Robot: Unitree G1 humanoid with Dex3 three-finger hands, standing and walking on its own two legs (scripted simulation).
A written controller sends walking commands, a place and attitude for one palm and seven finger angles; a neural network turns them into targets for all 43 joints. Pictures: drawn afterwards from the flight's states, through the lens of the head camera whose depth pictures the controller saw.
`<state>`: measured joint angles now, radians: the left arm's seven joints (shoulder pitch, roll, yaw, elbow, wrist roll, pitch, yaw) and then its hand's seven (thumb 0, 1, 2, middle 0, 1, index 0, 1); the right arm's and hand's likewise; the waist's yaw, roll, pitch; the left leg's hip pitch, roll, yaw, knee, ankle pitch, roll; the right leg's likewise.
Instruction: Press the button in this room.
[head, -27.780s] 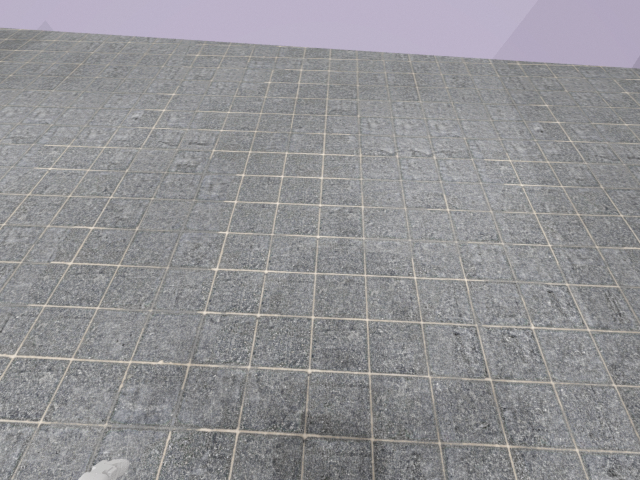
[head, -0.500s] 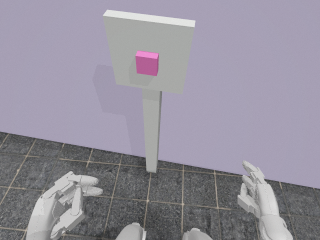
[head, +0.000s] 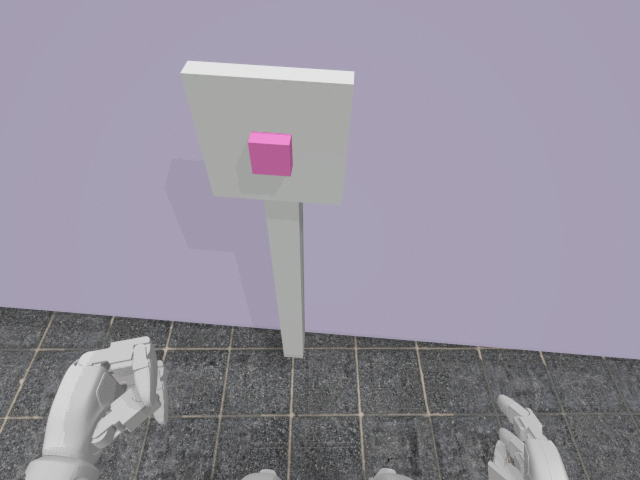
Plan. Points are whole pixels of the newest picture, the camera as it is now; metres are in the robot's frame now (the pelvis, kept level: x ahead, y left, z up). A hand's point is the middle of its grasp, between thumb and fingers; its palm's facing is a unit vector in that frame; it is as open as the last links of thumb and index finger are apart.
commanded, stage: raise the hand and make a fist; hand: left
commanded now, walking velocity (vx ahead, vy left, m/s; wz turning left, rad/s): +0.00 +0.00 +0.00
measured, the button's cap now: (271, 152) +0.51 +0.10 +0.13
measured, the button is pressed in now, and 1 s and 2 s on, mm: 0 0 0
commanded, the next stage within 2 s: aim a knuckle at the button in 0.96 s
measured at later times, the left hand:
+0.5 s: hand (119, 346) +0.23 +0.21 +0.11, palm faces +0.01 -1.00 -0.07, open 3.1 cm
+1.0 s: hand (122, 343) +0.23 +0.21 +0.12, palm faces +0.01 -1.00 -0.06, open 3.1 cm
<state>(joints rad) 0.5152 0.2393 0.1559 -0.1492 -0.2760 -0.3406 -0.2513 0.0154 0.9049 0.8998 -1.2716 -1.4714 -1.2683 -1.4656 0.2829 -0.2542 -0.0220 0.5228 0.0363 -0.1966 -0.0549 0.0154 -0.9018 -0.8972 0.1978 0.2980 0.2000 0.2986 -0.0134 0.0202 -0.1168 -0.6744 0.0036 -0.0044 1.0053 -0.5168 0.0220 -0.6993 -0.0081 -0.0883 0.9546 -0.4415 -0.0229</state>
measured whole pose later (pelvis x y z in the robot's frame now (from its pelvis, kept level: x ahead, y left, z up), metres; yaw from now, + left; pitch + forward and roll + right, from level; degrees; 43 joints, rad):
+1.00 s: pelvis +0.00 +0.00 +0.03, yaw +0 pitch +4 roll -1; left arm 0.30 0.28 0.25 -0.03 -0.31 -0.19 -0.32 0.02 0.90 0.90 -1.30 -1.50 -1.30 -1.50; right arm 0.27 -0.26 0.04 0.56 0.04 -0.25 -0.07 0.01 -0.90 -0.90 0.20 0.30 0.20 0.30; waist 0.02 0.04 -0.06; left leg -0.42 0.00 0.00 0.77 -0.42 0.02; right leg -0.45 0.00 -0.09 0.73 -0.35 -0.02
